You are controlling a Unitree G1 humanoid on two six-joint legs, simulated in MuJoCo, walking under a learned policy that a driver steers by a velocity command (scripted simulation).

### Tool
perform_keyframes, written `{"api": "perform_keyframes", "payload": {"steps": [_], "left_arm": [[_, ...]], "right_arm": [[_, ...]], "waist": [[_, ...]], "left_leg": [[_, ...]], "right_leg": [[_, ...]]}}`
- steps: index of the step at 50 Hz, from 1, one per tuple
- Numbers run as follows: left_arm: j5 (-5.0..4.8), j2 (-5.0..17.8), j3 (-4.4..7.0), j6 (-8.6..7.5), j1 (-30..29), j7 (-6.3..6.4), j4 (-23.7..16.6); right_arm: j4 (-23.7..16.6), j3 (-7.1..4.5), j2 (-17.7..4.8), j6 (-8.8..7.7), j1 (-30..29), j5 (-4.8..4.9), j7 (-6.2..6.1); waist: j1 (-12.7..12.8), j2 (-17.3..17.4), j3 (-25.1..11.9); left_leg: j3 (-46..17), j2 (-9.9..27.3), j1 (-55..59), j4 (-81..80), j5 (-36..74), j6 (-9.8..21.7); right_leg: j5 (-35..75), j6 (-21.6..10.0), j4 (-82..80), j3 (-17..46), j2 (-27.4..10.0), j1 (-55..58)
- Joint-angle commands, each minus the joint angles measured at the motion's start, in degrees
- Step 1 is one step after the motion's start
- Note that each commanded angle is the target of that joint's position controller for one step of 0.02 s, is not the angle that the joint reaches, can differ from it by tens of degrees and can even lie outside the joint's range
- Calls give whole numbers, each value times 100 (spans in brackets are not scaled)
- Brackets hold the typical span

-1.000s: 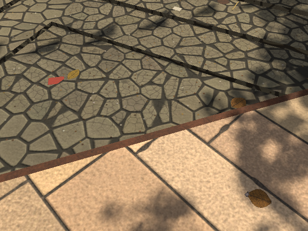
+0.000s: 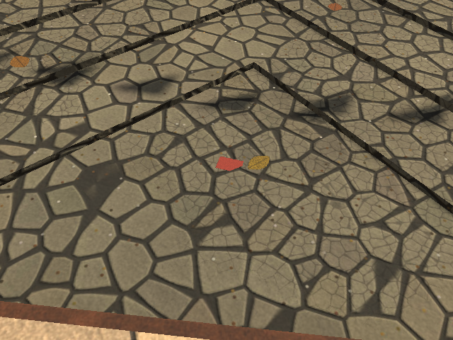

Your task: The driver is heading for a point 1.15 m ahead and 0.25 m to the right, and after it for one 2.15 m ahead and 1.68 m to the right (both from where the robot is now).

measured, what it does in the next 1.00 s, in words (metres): walks ahead, turning right: left foot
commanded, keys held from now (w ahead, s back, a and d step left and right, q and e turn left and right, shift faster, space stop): w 0.26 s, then w+e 0.74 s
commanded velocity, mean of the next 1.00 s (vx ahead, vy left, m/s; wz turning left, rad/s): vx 0.50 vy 0.00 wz -0.27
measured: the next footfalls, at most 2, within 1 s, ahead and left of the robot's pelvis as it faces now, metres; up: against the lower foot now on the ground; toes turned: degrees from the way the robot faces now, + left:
left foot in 0.38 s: +0.40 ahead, +0.14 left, +0.00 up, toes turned +0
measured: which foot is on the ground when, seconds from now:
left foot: up 0.00-0.36, down 0.38-1.00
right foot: down 0.00-0.42, up 0.44-1.00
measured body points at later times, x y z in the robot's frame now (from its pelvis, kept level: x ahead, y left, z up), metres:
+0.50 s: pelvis +0.28 +0.05 +0.00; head +0.31 +0.06 +0.45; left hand +0.27 +0.28 -0.16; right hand +0.42 -0.20 -0.11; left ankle +0.36 +0.14 -0.74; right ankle +0.12 -0.08 -0.65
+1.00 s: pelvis +0.52 -0.04 -0.05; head +0.53 -0.06 +0.40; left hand +0.75 +0.07 -0.17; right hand +0.32 -0.13 -0.19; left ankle +0.36 +0.14 -0.73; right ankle +0.64 -0.25 -0.76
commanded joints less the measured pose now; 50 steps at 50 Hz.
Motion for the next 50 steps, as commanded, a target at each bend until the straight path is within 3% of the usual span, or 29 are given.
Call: {"api": "perform_keyframes", "payload": {"steps": [1,3,6,8,10,15,18,19,20,21,22,23,24,25,26,27,30,32,33,36,39,40,42,44,45,46,47,48,50], "left_arm": [[-62,-143,-43,-69,546,116,41],[-82,4,12,-180,561,116,32],[127,147,18,-201,964,-47,125],[81,251,23,-190,1301,-198,250],[51,387,40,-187,1627,-284,391],[87,373,68,-20,2162,-302,681],[67,559,189,110,2111,-267,701],[108,594,218,108,1991,-266,644],[93,466,205,57,1763,-273,465],[174,-319,-35,-35,2558,-321,347],[52,22,63,-25,1923,-417,322],[-25,280,223,-57,1308,-368,197],[-39,316,260,-84,1164,-209,217],[71,78,222,-49,1318,-123,196],[129,-223,148,-15,1205,-111,129],[133,-434,109,29,1178,-121,75],[22,-326,143,67,974,-283,-45],[57,-154,175,102,607,-396,-238],[78,-233,154,171,443,-432,-340],[116,-151,142,256,971,-559,-239],[161,69,191,271,250,-508,-631],[113,-1,143,269,-171,-457,-778],[78,-125,121,229,-575,-419,-841],[88,-278,77,255,-996,-476,-973],[76,-271,54,238,-1005,-514,-888],[101,-288,44,287,-913,-510,-886],[131,-263,40,351,-997,-514,-943],[159,-143,57,429,-870,-506,-949],[262,-66,37,479,-1139,-491,-1006]], "right_arm": [[-640,42,39,15,-639,-97,-135],[-628,41,29,97,-572,-15,-69],[-711,109,48,158,-1020,54,14],[-869,162,119,253,-1536,52,40],[-943,113,-64,329,-1767,71,38],[-1176,-22,-314,264,-2622,147,-66],[-1181,-87,-390,158,-2758,194,-144],[-1081,-150,-518,98,-2393,262,-172],[-823,-285,-913,32,-1439,352,-209],[-501,-276,-1078,9,85,308,-206],[-51,-269,-878,14,1203,127,-281],[-19,-300,-879,-88,655,59,-338],[-165,-247,-685,-123,-215,178,-418],[-186,-109,-286,-94,-416,259,-480],[-225,-28,28,-98,-577,280,-522],[-267,2,140,-116,-670,250,-539],[-241,-32,89,-279,-607,120,-534],[-64,-12,54,-328,-252,-10,-476],[65,-18,-77,-309,-22,-84,-446],[171,26,-63,-312,147,-267,-403],[294,122,-20,-340,423,-192,-423],[611,179,150,-345,866,-262,-502],[755,181,64,-337,1608,-96,-656],[815,288,278,-293,1953,-104,-687],[731,347,406,-276,1670,-90,-672],[585,319,215,-237,1463,-74,-620],[586,313,104,-194,1416,-142,-545],[543,307,3,-184,1239,-137,-509],[755,249,-95,-136,1513,41,-585]], "waist": [[69,-160,26],[-78,-288,180],[11,-261,282],[92,-377,257],[117,-433,294],[281,-447,403],[135,-438,342],[-70,-480,78],[-416,-174,-728],[-651,1300,-2289],[-1107,1008,-1967],[-925,641,-540],[-594,388,57],[-301,327,-157],[-194,206,-52],[-57,144,4],[14,155,204],[-7,100,318],[-42,161,264],[66,42,362],[-113,39,552],[-288,-42,748],[-722,-18,764],[-848,220,901],[-734,52,1112],[-724,74,974],[-693,183,1119],[-573,106,1284],[-727,-282,1567]], "left_leg": [[-177,842,-1542,224,383,167],[84,881,-1559,-464,305,66],[542,925,-1507,-1929,1619,-105],[739,769,-1178,-2616,2191,-181],[636,707,-1380,-3013,2467,-204],[427,616,-1927,-3940,2119,-98],[757,384,-976,-4389,2048,39],[771,330,191,-4151,2360,207],[534,578,1914,-3675,2967,620],[-1738,2064,4957,-4402,2250,1855],[-3022,2501,5017,-5256,1287,1669],[-2285,2288,3492,-5536,253,1078],[-1528,2210,2167,-5695,552,893],[-1142,2137,1707,-5856,1063,848],[-732,2068,1374,-5976,1627,794],[-384,1978,1154,-6110,2004,755],[560,1721,993,-6368,2618,731],[1012,1694,1010,-6369,3282,757],[1239,1676,950,-6312,3545,766],[1385,1852,1097,-5952,3350,907],[1418,1928,1493,-5672,3075,849],[1189,2187,2576,-5441,2907,761],[1307,2060,3831,-5202,2710,668],[1349,2038,3541,-5084,2779,604],[1761,1720,2799,-5096,2367,389],[2130,1384,1732,-5179,1778,331],[2049,1490,1141,-5282,1300,358],[2000,1709,1294,-5200,1164,348],[1949,1900,2335,-4955,1240,297]], "right_leg": [[853,-1266,-1804,1986,-1780,1089],[800,-1201,-2048,1429,-1487,790],[1733,-1226,-2066,867,-1302,453],[2475,-1191,-1978,705,-1251,369],[2843,-1200,-1832,764,-1405,899],[2674,-979,-1501,1014,-1697,2443],[3055,-784,-1020,1059,-1671,2409],[3535,-574,-614,946,-1442,1788],[2977,-206,434,650,-919,963],[-11,241,2344,511,27,-1241],[-2387,112,3922,864,99,-2263],[-2001,-154,4632,1224,-325,-2652],[-1568,-186,4718,1117,-677,-2333],[-1303,-264,4486,1204,-873,-1802],[-1020,-240,4391,1242,-1014,-1595],[-901,-208,4273,1221,-1065,-1433],[-239,-117,3746,1031,-1057,-1564],[391,-51,2977,949,-1081,-1737],[672,-25,2953,895,-1139,-1637],[1505,-54,3417,1143,-1147,-1922],[1196,-90,3310,1000,-1094,-2304],[1858,-67,2676,1646,-1417,-3410],[2484,66,1602,1335,-1312,-4207],[2568,26,1483,972,-1308,-3990],[3213,-47,740,958,-1395,-3299],[3513,-93,476,478,-1113,-1925],[3439,-111,807,418,-1044,-1302],[3069,-113,822,606,-1175,-1466],[2356,-56,13,624,-1278,-2226]]}}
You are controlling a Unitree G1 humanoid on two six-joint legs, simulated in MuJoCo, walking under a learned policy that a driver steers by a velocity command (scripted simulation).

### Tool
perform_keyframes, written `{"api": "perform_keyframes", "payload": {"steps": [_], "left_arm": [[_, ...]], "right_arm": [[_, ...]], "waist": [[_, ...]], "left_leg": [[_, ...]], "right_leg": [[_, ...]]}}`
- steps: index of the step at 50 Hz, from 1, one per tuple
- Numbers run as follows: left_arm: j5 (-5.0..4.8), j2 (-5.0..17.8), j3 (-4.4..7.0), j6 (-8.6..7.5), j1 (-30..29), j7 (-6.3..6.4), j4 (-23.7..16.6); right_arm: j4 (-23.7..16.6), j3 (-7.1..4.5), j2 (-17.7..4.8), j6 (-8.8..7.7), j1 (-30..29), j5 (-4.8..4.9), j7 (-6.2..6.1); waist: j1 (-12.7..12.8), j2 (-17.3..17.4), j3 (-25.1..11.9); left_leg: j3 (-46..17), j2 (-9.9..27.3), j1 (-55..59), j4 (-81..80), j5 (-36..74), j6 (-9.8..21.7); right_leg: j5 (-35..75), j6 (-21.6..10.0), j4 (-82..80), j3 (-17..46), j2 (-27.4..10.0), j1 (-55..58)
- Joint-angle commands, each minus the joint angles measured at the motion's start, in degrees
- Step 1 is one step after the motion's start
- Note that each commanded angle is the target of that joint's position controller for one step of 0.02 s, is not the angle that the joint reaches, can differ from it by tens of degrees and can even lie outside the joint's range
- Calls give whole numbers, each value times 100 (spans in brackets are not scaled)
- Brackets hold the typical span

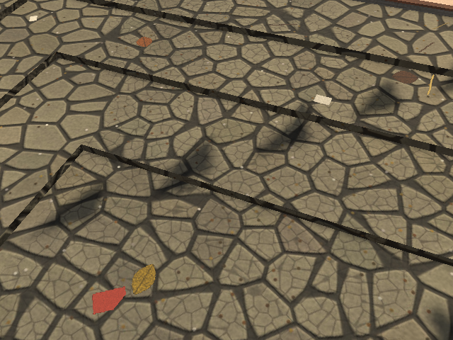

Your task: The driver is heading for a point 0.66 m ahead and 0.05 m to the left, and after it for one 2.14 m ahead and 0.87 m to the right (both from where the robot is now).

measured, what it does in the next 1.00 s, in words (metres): goes down: right foot 0.15 m lower, then left foot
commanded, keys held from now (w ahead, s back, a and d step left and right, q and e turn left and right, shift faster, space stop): w+e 0.12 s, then w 0.02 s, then w+q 0.50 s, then e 0.36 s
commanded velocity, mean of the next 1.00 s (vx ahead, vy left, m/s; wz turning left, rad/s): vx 0.41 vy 0.00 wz -0.04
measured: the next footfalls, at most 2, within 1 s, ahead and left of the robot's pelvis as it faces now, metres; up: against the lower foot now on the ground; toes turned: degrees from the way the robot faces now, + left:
right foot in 0.12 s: +0.25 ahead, -0.15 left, -0.15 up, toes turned -9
left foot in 0.62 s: +0.57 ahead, +0.07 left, -0.15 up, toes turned +5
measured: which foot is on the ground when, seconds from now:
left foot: down 0.00-0.12, up 0.14-0.60, down 0.62-1.00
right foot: up 0.00-0.10, down 0.12-0.62, up 0.64-1.00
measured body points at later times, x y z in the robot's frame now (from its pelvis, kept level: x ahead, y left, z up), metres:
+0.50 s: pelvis +0.33 -0.05 -0.11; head +0.34 -0.05 +0.34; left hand +0.35 +0.20 -0.26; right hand +0.50 -0.29 -0.22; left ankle +0.51 +0.08 -0.80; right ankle +0.21 -0.14 -0.84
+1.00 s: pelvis +0.58 +0.00 -0.10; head +0.61 +0.02 +0.35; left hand +0.70 +0.26 -0.23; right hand +0.68 -0.25 -0.22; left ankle +0.54 +0.07 -0.84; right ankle +0.73 -0.14 -0.79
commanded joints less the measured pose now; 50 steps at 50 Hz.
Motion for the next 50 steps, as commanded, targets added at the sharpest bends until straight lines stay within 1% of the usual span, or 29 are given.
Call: {"api": "perform_keyframes", "payload": {"steps": [1,2,3,4,5,6,7,8,9,10,11,12,13,14,16,20,26,28,30,31,32,33,34,35,36,38,41,45,50], "left_arm": [[129,238,-22,-23,-1046,16,-460],[144,142,-76,-43,-1109,23,-387],[-1095,653,194,-29,-1378,-12,-567],[-1075,931,280,-62,-516,-17,-300],[-899,1093,452,-56,814,58,178],[-744,1571,657,-1,1947,212,642],[-468,2050,651,-87,2165,326,820],[-455,1975,614,-136,2603,281,966],[-563,1856,652,-41,2826,280,1043],[-586,1850,638,21,2614,329,1069],[-528,1528,553,20,1794,393,822],[-513,1063,382,-110,910,369,546],[-468,943,334,-194,468,324,507],[-457,901,281,-259,170,328,510],[-344,1074,330,-390,160,459,588],[-449,1185,397,-455,591,735,706],[-559,1268,507,-290,1180,745,938],[-556,1402,545,-210,963,759,847],[-572,1542,568,-151,726,767,733],[-509,1461,535,-193,699,770,592],[-329,601,265,-403,1325,615,408],[-548,1055,354,-660,952,478,467],[-770,1221,425,-716,524,469,429],[-685,1218,424,-691,284,543,392],[-557,1195,481,-584,251,622,469],[-581,1008,506,-293,631,686,600],[-533,715,470,-148,692,719,651],[-537,741,446,-139,7,663,404],[-530,836,467,-42,-483,564,68]], "right_arm": [[130,-160,-781,97,579,165,-116],[172,-169,-808,177,713,133,-179],[-115,-576,-1732,388,-600,958,-230],[-240,-573,-1698,436,-410,917,-236],[-265,-562,-1526,450,-473,835,-183],[-315,-529,-1309,376,-629,828,-96],[-543,-474,-777,205,-347,678,10],[-569,-424,-955,-38,263,870,175],[-893,-403,-945,-116,-155,1026,215],[-1184,-318,-770,-96,-665,1180,164],[-1130,-325,-777,-3,-1004,1131,16],[-1017,-435,-1009,108,-944,1006,-60],[-977,-463,-966,262,-889,862,-118],[-1039,-466,-767,397,-1027,800,-133],[-1196,-532,-845,368,-1381,743,-128],[-1514,-511,-901,236,-2441,627,54],[-2077,-523,-955,286,-3631,698,349],[-2159,-582,-1041,290,-3502,676,420],[-1925,-796,-1391,306,-2323,654,477],[-1719,-1024,-1949,342,-1338,670,395],[-1692,-1092,-2534,304,-1097,734,392],[-1600,-954,-2072,309,-503,638,351],[-1610,-893,-1818,280,-946,538,295],[-1809,-817,-1631,248,-1675,566,280],[-1883,-749,-1411,239,-2174,574,291],[-1847,-669,-1182,167,-2409,466,317],[-1658,-699,-1365,114,-2323,430,199],[-1556,-741,-1550,215,-2411,491,1],[-1350,-771,-1580,395,-2369,538,-132]], "waist": [[-194,219,1408],[-278,250,1346],[206,599,1972],[447,306,826],[1031,338,-147],[1602,-48,-667],[1265,-1362,-1240],[1334,-1418,-2725],[1537,-817,-3305],[1302,-302,-2934],[1119,321,-2079],[757,955,-1470],[490,879,-1055],[301,652,-362],[279,79,227],[598,59,139],[941,315,385],[754,175,185],[83,132,-549],[-296,754,-1045],[264,2285,-1791],[-127,1814,-2354],[-82,1535,-1545],[204,717,-1057],[483,401,-790],[879,525,-796],[1011,706,-709],[820,830,-612],[605,974,-378]], "left_leg": [[-911,1585,-1,-586,2533,1269],[-898,1596,266,-477,2636,1216],[-760,1580,-784,879,3641,910],[-567,1554,-861,2114,4255,865],[-457,1278,-1564,3633,4259,710],[-526,661,-2922,5867,2210,209],[-1381,249,-5397,8308,-1838,24],[-2610,227,-5841,8681,-1523,144],[-2772,319,-6249,8451,-1263,159],[-2643,533,-6624,7885,-551,213],[-2464,702,-6567,8027,151,217],[-2766,836,-6033,7161,1223,360],[-2846,911,-5533,6918,1446,421],[-2869,954,-5069,5869,1754,347],[-2904,865,-4568,4589,2238,277],[-2596,601,-4572,2149,3944,472],[-2306,373,-5402,1353,3332,953],[-1858,70,-4737,1188,2700,1151],[-1498,-448,-2868,920,2696,1410],[-2654,64,-1172,640,3211,1765],[-5993,1504,882,-172,2592,2919],[-6978,1819,1553,-992,2430,2895],[-6044,1797,1061,-840,3482,2579],[-5074,1649,-65,-681,4941,2322],[-4314,1447,-1104,-675,5773,2110],[-3544,1192,-2077,-928,6320,1863],[-2729,1034,-2311,-1186,7083,1750],[-2031,855,-1933,-1307,6806,1309],[-1925,1146,-1195,-1151,6240,1398]], "right_leg": [[-468,69,-955,-125,-40,-936],[-422,108,-1175,-143,-55,-880],[-791,-15,-821,-206,387,-569],[-211,-80,-626,-496,680,689],[191,-214,-558,-755,1008,2659],[1371,-469,-779,-513,683,4512],[4112,-596,1049,388,21,6685],[4698,-1536,1397,1378,-685,7570],[2124,-2050,460,2176,-1117,7566],[-1045,-1942,-498,2788,-1348,6694],[-1907,-1787,-950,2930,-1451,5165],[-1728,-1542,-973,2548,-1525,3592],[-1480,-1387,-924,2374,-1518,2417],[-1446,-1098,-1229,1592,-1113,1208],[-1346,-952,-1636,830,-594,442],[-543,-709,-1661,-135,-210,1430],[-585,-419,-1488,-368,-659,3386],[807,-237,-960,-696,-573,3482],[2056,-4,758,-1102,-274,3143],[778,282,2592,-1237,53,1822],[-4705,605,4858,-614,1357,-563],[-5060,437,5227,475,1333,-1380],[-4707,350,5199,401,1042,-1842],[-4268,337,4740,289,715,-1459],[-4122,372,4290,199,510,-876],[-3921,323,3717,249,368,92],[-3149,389,2864,222,496,231],[-1910,421,1336,115,707,235],[-2012,423,771,-47,758,-58]]}}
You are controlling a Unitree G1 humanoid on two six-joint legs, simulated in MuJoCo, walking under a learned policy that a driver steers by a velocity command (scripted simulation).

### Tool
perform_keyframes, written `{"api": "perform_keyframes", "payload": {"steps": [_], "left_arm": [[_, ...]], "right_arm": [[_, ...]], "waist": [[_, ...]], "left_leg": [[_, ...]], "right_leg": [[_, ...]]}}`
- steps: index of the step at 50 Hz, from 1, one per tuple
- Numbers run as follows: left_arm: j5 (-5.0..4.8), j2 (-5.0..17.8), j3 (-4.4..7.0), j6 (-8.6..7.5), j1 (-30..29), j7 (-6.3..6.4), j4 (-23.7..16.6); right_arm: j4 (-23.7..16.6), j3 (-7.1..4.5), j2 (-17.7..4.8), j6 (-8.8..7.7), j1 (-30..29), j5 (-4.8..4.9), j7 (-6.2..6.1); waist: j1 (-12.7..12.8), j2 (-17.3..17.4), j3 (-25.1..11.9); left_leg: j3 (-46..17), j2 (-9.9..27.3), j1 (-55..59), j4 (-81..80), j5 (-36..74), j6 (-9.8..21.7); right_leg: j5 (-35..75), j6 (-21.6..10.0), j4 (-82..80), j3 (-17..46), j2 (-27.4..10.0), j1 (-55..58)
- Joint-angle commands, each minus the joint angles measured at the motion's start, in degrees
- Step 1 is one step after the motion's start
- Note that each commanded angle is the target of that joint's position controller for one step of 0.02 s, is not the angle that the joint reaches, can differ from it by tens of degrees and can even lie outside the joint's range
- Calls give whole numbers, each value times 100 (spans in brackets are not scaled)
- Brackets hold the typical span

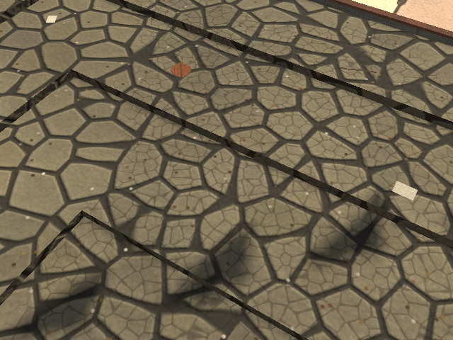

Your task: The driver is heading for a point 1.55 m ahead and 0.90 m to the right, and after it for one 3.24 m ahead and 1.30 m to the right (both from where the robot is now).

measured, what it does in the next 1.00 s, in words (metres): walks ahead, turning right: right foot, then left foot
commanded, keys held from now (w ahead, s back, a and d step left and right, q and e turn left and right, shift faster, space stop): e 1.00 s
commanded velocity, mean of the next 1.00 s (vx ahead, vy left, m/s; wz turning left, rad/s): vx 0.03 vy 0.00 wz -0.54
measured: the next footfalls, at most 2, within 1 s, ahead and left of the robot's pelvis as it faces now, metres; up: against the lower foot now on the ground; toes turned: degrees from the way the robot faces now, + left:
right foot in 0.14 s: +0.16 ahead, -0.12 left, +0.00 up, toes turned -5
left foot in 0.60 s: +0.21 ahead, +0.10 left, +0.00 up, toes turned -26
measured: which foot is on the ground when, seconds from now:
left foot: down 0.00-0.14, up 0.16-0.58, down 0.60-1.00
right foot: up 0.00-0.12, down 0.14-0.60, up 0.62-1.00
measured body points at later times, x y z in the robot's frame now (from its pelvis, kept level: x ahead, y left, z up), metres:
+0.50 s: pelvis +0.10 -0.01 -0.01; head +0.15 -0.04 +0.44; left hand +0.31 +0.23 -0.11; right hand +0.19 -0.32 -0.12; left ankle +0.17 +0.13 -0.71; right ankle +0.13 -0.12 -0.75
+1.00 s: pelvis +0.11 +0.00 +0.00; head +0.15 -0.01 +0.44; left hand +0.41 +0.12 -0.10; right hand +0.05 -0.31 -0.11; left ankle +0.17 +0.12 -0.75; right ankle +0.04 -0.12 -0.71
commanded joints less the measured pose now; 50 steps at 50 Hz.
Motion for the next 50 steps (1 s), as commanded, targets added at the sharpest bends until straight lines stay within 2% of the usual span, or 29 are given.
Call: {"api": "perform_keyframes", "payload": {"steps": [1,5,6,7,8,9,10,11,12,13,16,18,23,26,28,29,30,31,32,33,34,35,36,38,40,42,45,48,50], "left_arm": [[10,423,83,1,-379,-54,-512],[-20,510,125,-33,-226,-196,-671],[-23,555,157,-65,72,-227,-622],[5,795,253,-99,572,-211,-540],[76,1360,420,-90,1047,-97,-552],[181,1715,441,-80,1118,-62,-602],[185,1325,329,-37,1041,-57,-723],[98,1163,308,-14,524,-25,-913],[-28,1013,269,43,180,6,-1024],[-90,892,227,101,32,38,-1089],[16,1086,283,186,122,112,-1154],[13,1222,331,215,232,167,-1209],[18,1250,336,330,160,240,-1414],[17,1212,312,368,150,239,-1519],[-27,1179,284,408,19,257,-1623],[-56,1096,253,438,28,277,-1673],[-33,833,179,457,182,285,-1729],[-64,719,169,385,404,252,-1925],[46,1253,311,281,399,197,-1866],[-13,1500,413,289,521,166,-1717],[-25,1403,421,361,653,185,-1566],[3,1285,399,432,694,202,-1520],[-12,1122,360,480,686,185,-1540],[-83,952,291,491,407,159,-1738],[-98,874,239,475,60,152,-1961],[-64,830,202,467,-38,111,-2107],[-42,777,159,469,-45,16,-2232],[-52,868,204,517,25,-70,-2297],[-65,874,239,545,124,-139,-2327]], "right_arm": [[-164,-232,-913,56,7,40,-101],[-272,-300,-1078,190,-206,140,-166],[-339,-315,-1150,214,-330,185,-190],[-373,-319,-1190,206,-301,184,-195],[-581,-254,-1059,142,-450,10,-141],[-789,-102,-572,92,-144,-167,-30],[-688,-126,-767,50,-194,-35,99],[-748,-155,-883,65,-482,133,130],[-717,-184,-915,115,-598,96,68],[-740,-231,-1010,177,-712,10,-7],[-790,-179,-745,266,-581,34,-80],[-789,-144,-693,259,-583,58,-106],[-850,-139,-779,246,-726,82,-69],[-869,-147,-835,161,-650,117,-5],[-787,-170,-870,90,-297,129,68],[-713,-218,-983,75,-59,111,93],[-707,-313,-1358,98,94,-6,75],[-762,-402,-1848,168,-41,-203,67],[-948,-337,-1521,141,-220,-303,55],[-1093,-262,-1224,132,-516,-241,19],[-1148,-227,-1067,148,-740,-137,9],[-1177,-195,-978,164,-775,-36,-7],[-1175,-168,-970,188,-713,-11,-29],[-1148,-170,-1021,249,-477,-39,-73],[-1110,-201,-1119,293,-160,-49,-126],[-1115,-256,-1279,314,-45,-37,-140],[-1192,-332,-1478,323,-187,0,-81],[-1218,-371,-1565,310,-241,72,5],[-1203,-393,-1615,295,-264,162,38]], "waist": [[-85,760,-363],[36,849,-367],[223,798,-532],[466,563,-854],[601,-273,-1372],[210,-1350,-2024],[352,-585,-2418],[294,-372,-1805],[171,152,-1303],[112,236,-990],[-33,-272,-879],[13,-370,-1012],[99,-599,-1029],[95,-749,-979],[-134,-771,-956],[-237,-669,-932],[-142,93,-993],[197,1895,-789],[107,1733,-841],[206,1208,-779],[299,932,-623],[257,857,-534],[210,867,-451],[49,1056,-329],[-183,1208,-355],[-261,1249,-492],[-262,1326,-534],[-238,1392,-492],[-150,1380,-477]], "left_leg": [[-293,1784,569,61,4003,495],[-315,1923,868,967,4687,398],[-178,1772,818,1475,5032,238],[30,1436,446,2349,4795,-81],[203,914,-861,3884,2632,-495],[-314,-246,-2756,5581,-2649,-808],[-1331,93,-2863,6107,-2576,-708],[-1296,261,-3178,6051,-2129,-699],[-1185,419,-3207,5636,-1779,-733],[-1122,514,-3071,5208,-1548,-776],[-952,353,-2557,4217,-1200,-868],[-987,303,-2429,3673,-979,-929],[-1085,206,-1977,2834,-606,-968],[-1117,153,-1722,2198,-684,-881],[-1010,145,-1128,1176,-221,-746],[-1037,333,-565,553,269,-647],[-1854,1337,154,296,656,-294],[-3381,2529,398,55,2081,696],[-3810,3039,106,-11,2464,1214],[-3104,2708,-42,126,2403,1034],[-2463,2245,-136,254,2177,698],[-2107,2021,-118,296,2022,532],[-1819,1900,-197,275,2108,518],[-1386,1728,-82,154,1964,568],[-1332,1850,418,123,2007,682],[-1286,2056,657,143,2141,770],[-958,2155,354,137,2118,764],[-745,2226,107,234,2003,693],[-696,2303,100,470,1926,552]], "right_leg": [[-283,-37,-115,-182,42,132],[-1150,-302,-554,-524,294,337],[-800,-435,-1058,-664,469,857],[386,-682,-1580,-427,498,1845],[3062,-1173,-1457,990,-453,3264],[4991,-2519,-1421,3074,-1840,4765],[3856,-2405,-1536,2902,-1704,4688],[3052,-2125,-1678,2272,-1422,4165],[2215,-1783,-1826,1903,-1119,3556],[1669,-1601,-1948,1753,-958,2991],[1394,-1479,-2078,1600,-576,2415],[1268,-1406,-2029,1652,-534,2467],[77,-1186,-2038,2036,-414,2213],[116,-1108,-1898,2409,-419,2348],[359,-945,-1628,2469,-272,2271],[61,-744,-1420,2379,-62,1989],[-1196,-448,-529,1911,384,1230],[-3282,-120,587,825,1418,-52],[-3519,129,2048,911,972,-244],[-3085,184,2632,883,826,-162],[-2726,267,2881,742,763,-144],[-2418,351,3186,668,733,-245],[-2257,424,3431,571,737,-230],[-1951,532,3118,260,642,-335],[-1852,641,2476,172,473,-506],[-1938,683,1970,95,287,-328],[-2007,581,1197,-200,119,384],[-1980,383,490,-501,170,997],[-1771,171,-213,-593,218,1338]]}}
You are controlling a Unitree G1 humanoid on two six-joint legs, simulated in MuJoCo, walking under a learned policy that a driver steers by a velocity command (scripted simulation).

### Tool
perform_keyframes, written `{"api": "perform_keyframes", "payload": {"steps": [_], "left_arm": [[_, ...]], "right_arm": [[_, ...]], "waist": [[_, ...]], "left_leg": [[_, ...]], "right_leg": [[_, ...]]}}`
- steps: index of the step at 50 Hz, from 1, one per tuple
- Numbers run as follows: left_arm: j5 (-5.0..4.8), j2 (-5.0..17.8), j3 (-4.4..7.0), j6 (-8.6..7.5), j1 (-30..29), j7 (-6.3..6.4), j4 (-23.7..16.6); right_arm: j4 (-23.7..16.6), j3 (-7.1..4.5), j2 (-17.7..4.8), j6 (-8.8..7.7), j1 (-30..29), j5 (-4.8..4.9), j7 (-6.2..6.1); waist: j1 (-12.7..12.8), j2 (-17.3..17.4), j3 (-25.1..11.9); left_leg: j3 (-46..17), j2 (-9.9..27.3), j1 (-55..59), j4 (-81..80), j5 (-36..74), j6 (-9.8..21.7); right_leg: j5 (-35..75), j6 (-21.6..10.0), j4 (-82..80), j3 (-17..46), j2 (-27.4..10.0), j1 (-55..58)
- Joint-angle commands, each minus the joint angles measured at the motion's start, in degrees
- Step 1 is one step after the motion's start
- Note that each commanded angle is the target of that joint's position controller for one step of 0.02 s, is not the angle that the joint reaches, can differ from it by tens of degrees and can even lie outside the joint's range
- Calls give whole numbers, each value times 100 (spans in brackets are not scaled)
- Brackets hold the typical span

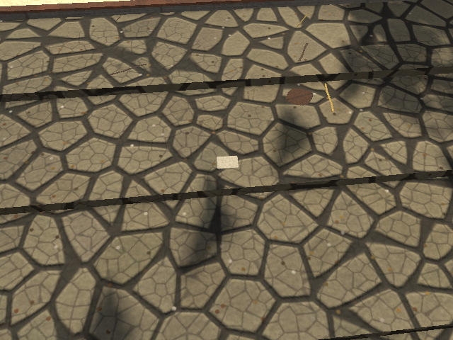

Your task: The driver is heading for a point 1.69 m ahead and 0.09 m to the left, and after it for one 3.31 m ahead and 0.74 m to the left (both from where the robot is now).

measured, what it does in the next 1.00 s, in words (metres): steps on the spot: right foot, then left foot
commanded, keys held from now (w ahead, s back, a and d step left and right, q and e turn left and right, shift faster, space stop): e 0.10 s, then no key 0.32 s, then q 0.58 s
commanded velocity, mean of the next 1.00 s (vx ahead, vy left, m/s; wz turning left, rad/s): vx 0.00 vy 0.00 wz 0.02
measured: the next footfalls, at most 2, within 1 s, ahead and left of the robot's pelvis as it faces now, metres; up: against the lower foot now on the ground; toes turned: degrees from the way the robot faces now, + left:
right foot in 0.06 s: +0.04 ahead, -0.14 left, +0.00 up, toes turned -5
left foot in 0.48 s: +0.07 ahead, +0.10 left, +0.00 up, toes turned -8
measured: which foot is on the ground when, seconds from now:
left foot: down 0.00-0.06, up 0.08-0.46, down 0.48-0.74, up 0.76-0.98, down 1.00-1.00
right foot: up 0.00-0.04, down 0.06-1.00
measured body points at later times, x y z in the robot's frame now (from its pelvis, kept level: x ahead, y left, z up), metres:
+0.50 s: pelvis +0.01 -0.03 -0.01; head +0.03 -0.03 +0.44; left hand +0.22 +0.18 -0.10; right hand +0.10 -0.32 -0.11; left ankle +0.03 +0.10 -0.74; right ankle +0.00 -0.13 -0.74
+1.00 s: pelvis +0.00 +0.02 -0.02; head +0.04 +0.04 +0.43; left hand +0.11 +0.32 -0.13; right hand +0.21 -0.24 -0.09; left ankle +0.00 +0.12 -0.74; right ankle +0.00 -0.13 -0.74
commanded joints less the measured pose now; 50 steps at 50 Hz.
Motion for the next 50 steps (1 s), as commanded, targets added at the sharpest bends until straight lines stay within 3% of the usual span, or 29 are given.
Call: {"api": "perform_keyframes", "payload": {"steps": [1,2,3,4,5,6,7,8,9,12,16,20,23,24,25,26,27,32,35,36,38,39,40,41,44,46,48,49,50], "left_arm": [[-11,467,186,-57,64,-97,-470],[-4,517,237,-64,342,-91,-356],[1,834,356,-85,662,-28,-284],[49,1574,492,-125,846,84,-412],[240,1534,431,-276,899,20,-510],[269,1323,360,-384,698,-10,-477],[187,1110,289,-433,356,22,-443],[102,883,206,-423,97,64,-470],[62,813,153,-406,-92,94,-474],[158,684,64,-428,-91,161,-415],[173,676,35,-413,-69,194,-301],[199,691,2,-397,-9,113,-169],[174,299,-176,-421,-94,82,-6],[222,223,-200,-476,141,78,87],[331,264,-182,-526,350,72,116],[346,280,-142,-546,524,87,104],[335,591,-74,-523,136,138,98],[212,435,58,-368,129,254,-17],[198,431,147,-369,298,232,-33],[197,498,183,-362,395,230,-24],[206,748,244,-377,483,241,-31],[227,705,213,-439,455,265,-109],[236,723,191,-496,453,283,-149],[204,789,203,-520,252,296,-171],[133,988,270,-452,-83,313,-144],[109,1014,287,-379,7,308,-99],[10,1021,283,-343,33,284,-51],[-39,938,263,-342,120,267,3],[17,700,211,-348,440,233,116]], "right_arm": [[-320,-329,-1189,-73,-158,146,21],[-262,-299,-1057,-77,-56,171,29],[-164,-233,-797,-85,261,69,64],[-449,-57,-340,-89,203,-299,121],[-649,-124,-604,-130,-296,-196,84],[-666,-189,-846,-111,-521,-23,50],[-603,-212,-887,-82,-470,16,18],[-467,-228,-887,-45,-371,-43,-33],[-438,-240,-891,-10,-227,-84,-53],[-358,-193,-725,3,15,-40,-18],[-430,-70,-488,19,-200,-50,16],[-461,-61,-548,-1,-233,-15,58],[-306,32,-324,-81,140,-62,134],[-297,27,-477,-101,181,-137,143],[-416,-29,-877,-104,124,-154,127],[-377,-84,-1036,-105,-166,-61,151],[-546,-77,-880,-121,-325,2,195],[-706,-97,-885,-159,-174,28,138],[-945,-112,-828,-76,-207,49,95],[-1032,-101,-759,-54,-224,53,97],[-1146,-82,-609,6,-118,43,131],[-1199,-127,-708,42,-204,18,155],[-1234,-187,-788,81,-255,46,178],[-1221,-175,-687,128,-193,89,188],[-1248,-55,-417,182,-239,89,255],[-1311,-72,-470,188,-218,130,337],[-1259,-134,-536,219,53,132,388],[-1165,-183,-575,235,303,100,373],[-1147,-284,-840,220,486,68,317]], "waist": [[147,1111,-633],[245,945,-706],[273,189,-876],[105,-1750,-967],[520,-1495,-1379],[518,-984,-1147],[327,-840,-884],[227,-601,-841],[101,-660,-806],[23,-697,-960],[162,-743,-814],[292,-784,-587],[-10,-549,-618],[67,-342,-713],[331,221,-746],[640,1027,-675],[345,898,-459],[286,804,-478],[285,376,-531],[280,9,-543],[214,-1059,-596],[311,-1145,-628],[325,-703,-588],[190,-438,-546],[197,-637,-550],[265,-879,-716],[135,-840,-855],[48,-729,-914],[69,-54,-843]], "left_leg": [[-747,1275,631,-190,2001,977],[-533,1128,376,226,1762,718],[-76,793,-412,1182,1003,269],[266,26,-2313,3237,-2407,-306],[-749,-376,-2773,4226,-2672,-396],[-973,-253,-2817,4558,-2199,-331],[-1030,-170,-2827,4428,-1668,-258],[-1071,-95,-2730,4275,-1294,-264],[-1027,-139,-2465,4238,-980,-300],[-969,-251,-1984,3943,-500,-354],[-980,-201,-1528,2530,-455,-374],[-865,-296,-863,1573,-776,-292],[-792,-322,198,-196,533,-135],[-1068,-143,644,-306,1327,-50],[-1544,326,784,-127,2530,140],[-1704,366,111,-41,1753,506],[-1811,266,-296,-201,1196,606],[-2203,194,-636,2,1059,654],[-2101,-79,-990,481,848,572],[-1849,-291,-1244,863,631,437],[-1005,-710,-1829,2197,-681,98],[-981,-533,-2124,3303,-2019,4],[-1137,-400,-2380,4060,-2260,-49],[-1228,-226,-2445,4041,-2082,-74],[-778,-159,-1692,2944,-1347,-103],[-483,-326,-1191,2231,-1108,-69],[-206,-537,-608,1145,-365,57],[-118,-736,-89,532,65,187],[-660,-590,599,-21,1018,407]], "right_leg": [[569,-349,-1279,-386,185,497],[1071,-524,-1897,-421,340,1092],[2246,-767,-2214,210,40,2121],[4878,-1497,-1977,2429,-1635,3176],[4704,-2506,-2198,3101,-2181,2634],[3998,-2354,-2358,2563,-1859,2386],[3507,-1990,-2377,2097,-1510,2120],[3213,-1718,-2364,1832,-1269,1967],[3340,-1641,-2391,1622,-1133,1684],[3404,-1651,-2459,1357,-969,1541],[2599,-1637,-2504,1394,-923,1485],[1966,-1720,-2476,1651,-959,1166],[1711,-1379,-2249,1475,-755,972],[1407,-1078,-2132,1330,-541,856],[823,-777,-1740,973,-136,726],[531,-534,-1834,551,225,1026],[617,-408,-1585,413,277,1201],[846,-549,-1151,161,249,1185],[818,-701,-1361,283,15,1272],[881,-863,-1622,538,-250,1387],[1821,-1647,-2329,1780,-1606,1655],[2655,-2071,-2446,2245,-2204,1697],[3148,-2216,-2438,2250,-2368,1732],[3118,-2024,-2389,1855,-2200,1737],[3163,-1496,-2274,571,-1522,1404],[3118,-1408,-2132,192,-1432,1430],[2737,-1214,-1764,-23,-1451,1459],[2291,-995,-1399,-210,-1348,1270],[1436,-584,-512,-642,-1039,628]]}}
Keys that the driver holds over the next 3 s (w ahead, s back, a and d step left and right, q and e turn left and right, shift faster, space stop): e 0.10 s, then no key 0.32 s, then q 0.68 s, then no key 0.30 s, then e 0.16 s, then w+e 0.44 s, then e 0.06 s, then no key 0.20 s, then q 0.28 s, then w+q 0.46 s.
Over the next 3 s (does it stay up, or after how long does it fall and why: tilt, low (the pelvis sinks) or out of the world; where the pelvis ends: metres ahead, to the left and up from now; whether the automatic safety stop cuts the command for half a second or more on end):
stays up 0.35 -0.10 0.01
